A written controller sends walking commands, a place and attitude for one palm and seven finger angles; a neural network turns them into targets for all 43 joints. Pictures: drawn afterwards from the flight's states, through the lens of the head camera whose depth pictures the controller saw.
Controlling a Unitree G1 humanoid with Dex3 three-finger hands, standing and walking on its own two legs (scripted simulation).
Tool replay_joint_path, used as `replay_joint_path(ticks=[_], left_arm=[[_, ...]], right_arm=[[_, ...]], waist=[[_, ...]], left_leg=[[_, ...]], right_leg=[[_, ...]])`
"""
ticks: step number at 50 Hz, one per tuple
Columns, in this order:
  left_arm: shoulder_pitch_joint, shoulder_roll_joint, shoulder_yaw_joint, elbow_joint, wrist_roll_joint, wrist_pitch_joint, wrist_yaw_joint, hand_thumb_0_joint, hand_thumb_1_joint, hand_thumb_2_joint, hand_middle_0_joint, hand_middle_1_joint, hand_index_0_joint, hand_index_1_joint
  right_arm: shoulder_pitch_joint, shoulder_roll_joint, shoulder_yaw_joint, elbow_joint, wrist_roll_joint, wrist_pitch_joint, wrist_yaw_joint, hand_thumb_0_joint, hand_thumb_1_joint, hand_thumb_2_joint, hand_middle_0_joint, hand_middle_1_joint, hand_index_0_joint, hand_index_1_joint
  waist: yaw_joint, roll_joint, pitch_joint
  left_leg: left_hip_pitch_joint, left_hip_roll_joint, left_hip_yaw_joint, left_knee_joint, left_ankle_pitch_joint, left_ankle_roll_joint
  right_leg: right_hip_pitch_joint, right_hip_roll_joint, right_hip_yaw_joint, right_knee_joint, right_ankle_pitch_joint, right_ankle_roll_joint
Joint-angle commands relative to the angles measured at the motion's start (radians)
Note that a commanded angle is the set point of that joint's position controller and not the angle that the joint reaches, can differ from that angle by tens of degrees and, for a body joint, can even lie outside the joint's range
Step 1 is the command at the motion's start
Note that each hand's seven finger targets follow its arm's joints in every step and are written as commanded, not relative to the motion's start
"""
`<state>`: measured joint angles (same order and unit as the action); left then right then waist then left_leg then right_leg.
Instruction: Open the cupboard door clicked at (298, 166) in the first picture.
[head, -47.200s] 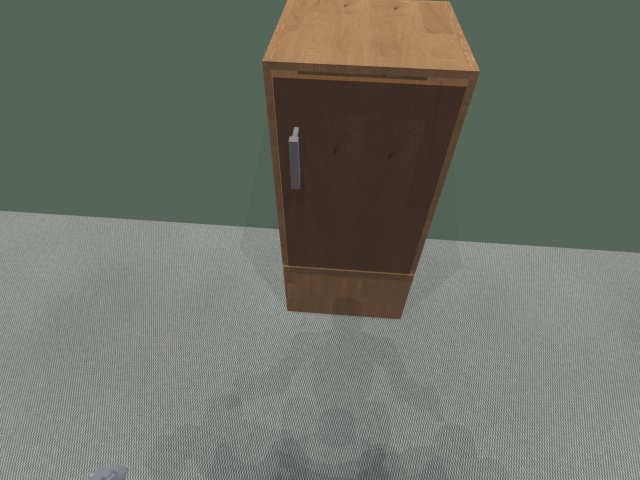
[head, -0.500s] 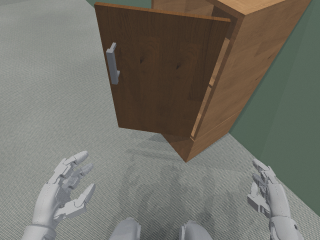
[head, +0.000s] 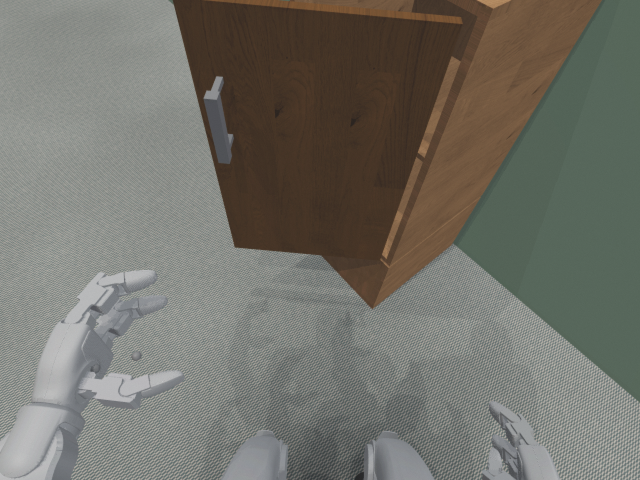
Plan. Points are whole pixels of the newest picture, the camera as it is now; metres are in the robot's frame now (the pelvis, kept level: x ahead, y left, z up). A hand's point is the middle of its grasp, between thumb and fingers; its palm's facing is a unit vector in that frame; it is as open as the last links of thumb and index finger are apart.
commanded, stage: raise the hand with hooked fingers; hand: left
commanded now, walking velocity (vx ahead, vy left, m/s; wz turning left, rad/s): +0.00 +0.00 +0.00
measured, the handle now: (221, 121) +0.62 +0.19 +0.05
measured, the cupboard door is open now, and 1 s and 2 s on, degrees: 46 46 46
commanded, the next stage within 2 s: move the hooked fingers beside the handle in 1.14 s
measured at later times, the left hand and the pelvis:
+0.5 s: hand (99, 313) +0.28 +0.26 +0.06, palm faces -0.02 -1.00 -0.06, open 13.9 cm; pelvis +0.01 +0.00 +0.01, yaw +0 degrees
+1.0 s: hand (108, 296) +0.30 +0.26 +0.06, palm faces -0.04 -1.00 -0.05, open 14.0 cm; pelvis +0.02 -0.01 +0.01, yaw -1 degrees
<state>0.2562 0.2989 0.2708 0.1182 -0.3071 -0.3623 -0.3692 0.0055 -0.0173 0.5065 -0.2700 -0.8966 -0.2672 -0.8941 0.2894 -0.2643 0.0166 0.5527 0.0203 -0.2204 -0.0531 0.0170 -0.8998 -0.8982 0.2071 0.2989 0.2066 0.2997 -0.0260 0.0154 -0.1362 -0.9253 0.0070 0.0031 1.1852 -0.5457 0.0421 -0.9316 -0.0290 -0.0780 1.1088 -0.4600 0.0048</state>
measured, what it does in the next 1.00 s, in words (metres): stands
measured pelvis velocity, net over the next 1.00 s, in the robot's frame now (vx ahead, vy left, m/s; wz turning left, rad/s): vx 0.02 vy -0.01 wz -0.01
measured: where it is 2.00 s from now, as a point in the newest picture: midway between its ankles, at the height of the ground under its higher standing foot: outside the picture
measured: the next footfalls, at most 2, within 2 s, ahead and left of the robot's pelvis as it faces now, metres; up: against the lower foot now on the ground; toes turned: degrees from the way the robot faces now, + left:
none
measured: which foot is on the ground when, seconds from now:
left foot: down 0.00-1.00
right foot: down 0.00-1.00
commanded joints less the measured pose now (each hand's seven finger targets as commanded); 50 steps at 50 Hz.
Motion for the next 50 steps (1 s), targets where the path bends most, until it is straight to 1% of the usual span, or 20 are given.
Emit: replay_joint_path(ticks=[1, 4, 8, 11, 12, 15, 17, 20, 23, 25, 29, 31, 32, 33, 36, 42, 44, 47, 49, 50], left_arm=[[-0.120, 0.182, 0.100, -0.193, -0.032, -0.074, -0.014, 0.000, -0.243, 0.410, -0.282, -1.035, -0.282, -1.035], [-0.121, 0.188, 0.112, -0.199, -0.038, -0.075, -0.021, 0.000, -0.313, 0.380, -0.287, -1.080, -0.287, -1.080], [-0.135, 0.204, 0.124, -0.169, -0.036, -0.058, -0.032, 0.000, -0.407, 0.340, -0.293, -1.140, -0.293, -1.140], [-0.178, 0.222, 0.141, -0.118, -0.043, -0.039, -0.055, 0.000, -0.477, 0.310, -0.298, -1.185, -0.298, -1.185], [-0.191, 0.224, 0.143, -0.114, -0.047, -0.037, -0.065, 0.000, -0.500, 0.300, -0.300, -1.200, -0.300, -1.200], [-0.251, 0.256, 0.160, -0.099, -0.054, -0.026, -0.086, 0.000, -0.500, 0.300, -0.300, -1.200, -0.300, -1.200], [-0.264, 0.272, 0.175, -0.097, -0.055, -0.022, -0.098, 0.000, -0.500, 0.300, -0.300, -1.200, -0.300, -1.200], [-0.280, 0.290, 0.197, -0.052, -0.069, -0.016, -0.116, 0.000, -0.500, 0.300, -0.300, -1.200, -0.300, -1.200], [-0.315, 0.306, 0.213, -0.008, -0.074, -0.010, -0.138, 0.000, -0.500, 0.300, -0.300, -1.200, -0.300, -1.200], [-0.347, 0.328, 0.234, 0.036, -0.085, -0.005, -0.154, 0.000, -0.500, 0.300, -0.300, -1.200, -0.300, -1.200], [-0.383, 0.357, 0.251, 0.052, -0.087, -0.007, -0.180, 0.000, -0.500, 0.300, -0.300, -1.200, -0.300, -1.200], [-0.411, 0.401, 0.280, 0.046, -0.089, -0.014, -0.192, 0.000, -0.500, 0.300, -0.300, -1.200, -0.300, -1.200], [-0.408, 0.402, 0.282, 0.064, -0.092, -0.014, -0.196, 0.000, -0.500, 0.300, -0.300, -1.200, -0.300, -1.200], [-0.391, 0.375, 0.267, 0.072, -0.096, -0.016, -0.200, 0.000, -0.500, 0.300, -0.300, -1.200, -0.300, -1.200], [-0.365, 0.351, 0.254, 0.116, -0.104, -0.009, -0.209, 0.000, -0.500, 0.300, -0.300, -1.200, -0.300, -1.200], [-0.378, 0.382, 0.284, 0.107, -0.102, -0.024, -0.192, 0.000, -0.500, 0.300, -0.300, -1.200, -0.300, -1.200], [-0.378, 0.377, 0.275, 0.079, -0.095, -0.037, -0.184, 0.000, -0.500, 0.300, -0.300, -1.200, -0.300, -1.200], [-0.382, 0.398, 0.291, 0.059, -0.092, -0.047, -0.177, 0.000, -0.500, 0.300, -0.300, -1.200, -0.300, -1.200], [-0.367, 0.371, 0.274, 0.090, -0.092, -0.042, -0.177, 0.000, -0.500, 0.300, -0.300, -1.200, -0.300, -1.200], [-0.385, 0.371, 0.270, 0.094, -0.099, -0.041, -0.183, 0.000, -0.500, 0.300, -0.300, -1.200, -0.300, -1.200]], right_arm=[[-0.058, -0.149, -0.061, -0.166, 0.008, -0.065, -0.012, 0.000, -0.900, -0.900, 0.200, 0.300, 0.200, 0.300], [-0.050, -0.150, -0.063, -0.164, 0.010, -0.064, -0.012, 0.000, -0.900, -0.900, 0.200, 0.300, 0.200, 0.300], [-0.040, -0.154, -0.060, -0.161, 0.008, -0.054, -0.006, 0.000, -0.900, -0.900, 0.200, 0.300, 0.200, 0.300], [-0.036, -0.159, -0.058, -0.164, 0.010, -0.042, -0.008, 0.000, -0.900, -0.900, 0.200, 0.300, 0.200, 0.300], [-0.036, -0.161, -0.057, -0.165, 0.011, -0.041, -0.008, 0.000, -0.900, -0.900, 0.200, 0.300, 0.200, 0.300], [-0.037, -0.165, -0.051, -0.167, 0.011, -0.038, -0.010, 0.000, -0.900, -0.900, 0.200, 0.300, 0.200, 0.300], [-0.033, -0.162, -0.050, -0.166, 0.010, -0.038, -0.010, 0.000, -0.900, -0.900, 0.200, 0.300, 0.200, 0.300], [-0.026, -0.165, -0.047, -0.160, 0.008, -0.038, -0.011, 0.000, -0.900, -0.900, 0.200, 0.300, 0.200, 0.300], [-0.028, -0.168, -0.046, -0.155, 0.011, -0.032, -0.011, 0.000, -0.900, -0.900, 0.200, 0.300, 0.200, 0.300], [-0.027, -0.171, -0.045, -0.153, 0.011, -0.030, -0.015, 0.000, -0.900, -0.900, 0.200, 0.300, 0.200, 0.300], [-0.019, -0.174, -0.046, -0.150, 0.014, -0.029, -0.016, 0.000, -0.900, -0.900, 0.200, 0.300, 0.200, 0.300], [-0.009, -0.176, -0.046, -0.146, 0.011, -0.028, -0.015, 0.000, -0.900, -0.900, 0.200, 0.300, 0.200, 0.300], [-0.008, -0.176, -0.045, -0.145, 0.012, -0.028, -0.015, 0.000, -0.900, -0.900, 0.200, 0.300, 0.200, 0.300], [-0.008, -0.172, -0.046, -0.146, 0.012, -0.028, -0.013, 0.000, -0.900, -0.900, 0.200, 0.300, 0.200, 0.300], [-0.002, -0.176, -0.049, -0.149, 0.016, -0.027, -0.008, 0.000, -0.900, -0.900, 0.200, 0.300, 0.200, 0.300], [0.001, -0.175, -0.051, -0.158, 0.012, -0.020, -0.005, 0.000, -0.900, -0.900, 0.200, 0.300, 0.200, 0.300], [-0.002, -0.173, -0.051, -0.159, 0.013, -0.022, -0.004, 0.000, -0.900, -0.900, 0.200, 0.300, 0.200, 0.300], [0.004, -0.171, -0.052, -0.158, 0.009, -0.021, -0.003, 0.000, -0.900, -0.900, 0.200, 0.300, 0.200, 0.300], [0.003, -0.171, -0.051, -0.159, 0.013, -0.018, -0.005, 0.000, -0.900, -0.900, 0.200, 0.300, 0.200, 0.300], [0.003, -0.173, -0.049, -0.157, 0.012, -0.018, -0.007, 0.000, -0.900, -0.900, 0.200, 0.300, 0.200, 0.300]], waist=[[0.021, 0.048, -0.238], [0.026, 0.099, -0.254], [0.022, 0.105, -0.248], [0.013, 0.078, -0.229], [0.015, 0.087, -0.237], [0.016, 0.113, -0.236], [0.020, 0.122, -0.270], [0.016, 0.092, -0.263], [0.014, 0.087, -0.259], [0.013, 0.057, -0.249], [0.016, 0.077, -0.284], [0.022, 0.098, -0.318], [0.023, 0.104, -0.312], [0.020, 0.103, -0.300], [0.018, 0.064, -0.272], [0.020, 0.063, -0.277], [0.024, 0.106, -0.282], [0.024, 0.113, -0.306], [0.014, 0.072, -0.274], [0.010, 0.073, -0.261]], left_leg=[[0.161, -0.012, -0.068, -0.240, 0.227, -0.034], [0.200, -0.010, -0.065, -0.240, 0.287, -0.042], [0.232, -0.002, -0.073, -0.242, 0.372, -0.054], [0.215, -0.003, -0.067, -0.240, 0.344, -0.050], [0.218, -0.005, -0.067, -0.240, 0.354, -0.050], [0.233, -0.004, -0.071, -0.243, 0.361, -0.053], [0.261, -0.003, -0.073, -0.248, 0.393, -0.058], [0.252, -0.001, -0.071, -0.235, 0.431, -0.054], [0.235, -0.003, -0.063, -0.240, 0.391, -0.049], [0.212, -0.006, -0.059, -0.234, 0.372, -0.042], [0.228, -0.006, -0.054, -0.243, 0.376, -0.037], [0.251, -0.003, -0.053, -0.239, 0.432, -0.040], [0.246, -0.004, -0.049, -0.239, 0.429, -0.038], [0.247, -0.005, -0.047, -0.241, 0.423, -0.037], [0.218, -0.005, -0.042, -0.242, 0.409, -0.033], [0.189, -0.010, -0.030, -0.241, 0.358, -0.025], [0.211, -0.008, -0.031, -0.247, 0.370, -0.027], [0.227, -0.005, -0.033, -0.243, 0.406, -0.030], [0.205, -0.005, -0.033, -0.247, 0.368, -0.027], [0.197, -0.005, -0.033, -0.238, 0.364, -0.025]], right_leg=[[0.178, 0.045, 0.001, -0.136, 0.066, -0.039], [0.187, 0.045, 0.001, -0.136, 0.111, -0.038], [0.189, 0.051, -0.010, -0.131, 0.165, -0.040], [0.188, 0.057, -0.008, -0.139, 0.161, -0.038], [0.199, 0.055, -0.005, -0.141, 0.173, -0.038], [0.197, 0.060, -0.005, -0.142, 0.173, -0.044], [0.210, 0.056, -0.005, -0.145, 0.189, -0.042], [0.216, 0.062, -0.006, -0.142, 0.227, -0.043], [0.223, 0.058, 0.000, -0.155, 0.209, -0.039], [0.232, 0.062, 0.006, -0.159, 0.207, -0.043], [0.255, 0.056, 0.015, -0.171, 0.212, -0.039], [0.273, 0.058, 0.018, -0.163, 0.251, -0.042], [0.278, 0.058, 0.023, -0.168, 0.253, -0.041], [0.271, 0.057, 0.020, -0.173, 0.249, -0.040], [0.272, 0.058, 0.022, -0.176, 0.248, -0.039], [0.294, 0.053, 0.042, -0.189, 0.219, -0.037], [0.284, 0.053, 0.038, -0.185, 0.223, -0.038], [0.292, 0.055, 0.037, -0.174, 0.250, -0.038], [0.278, 0.056, 0.034, -0.183, 0.224, -0.032], [0.275, 0.060, 0.038, -0.182, 0.225, -0.038]])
